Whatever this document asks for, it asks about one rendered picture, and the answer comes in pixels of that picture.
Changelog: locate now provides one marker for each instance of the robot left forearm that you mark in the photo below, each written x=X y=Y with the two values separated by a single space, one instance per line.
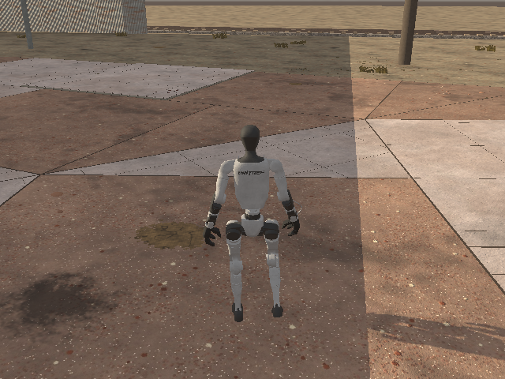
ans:
x=213 y=213

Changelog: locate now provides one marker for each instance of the robot right foot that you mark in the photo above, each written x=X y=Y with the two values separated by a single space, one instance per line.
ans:
x=277 y=311

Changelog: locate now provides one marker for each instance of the right robot upper arm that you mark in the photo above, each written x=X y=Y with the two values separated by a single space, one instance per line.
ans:
x=280 y=179

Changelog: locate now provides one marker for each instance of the right robot hand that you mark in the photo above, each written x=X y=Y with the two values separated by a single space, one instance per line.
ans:
x=290 y=224

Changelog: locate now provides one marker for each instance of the humanoid robot torso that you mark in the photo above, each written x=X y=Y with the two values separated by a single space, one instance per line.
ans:
x=251 y=182

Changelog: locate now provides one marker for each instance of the left robot hand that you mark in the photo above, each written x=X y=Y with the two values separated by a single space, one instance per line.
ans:
x=207 y=235

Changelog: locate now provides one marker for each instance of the robot right forearm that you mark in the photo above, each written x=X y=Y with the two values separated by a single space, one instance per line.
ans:
x=290 y=209

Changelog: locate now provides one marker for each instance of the left robot upper arm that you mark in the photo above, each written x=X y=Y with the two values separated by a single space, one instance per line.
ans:
x=222 y=180

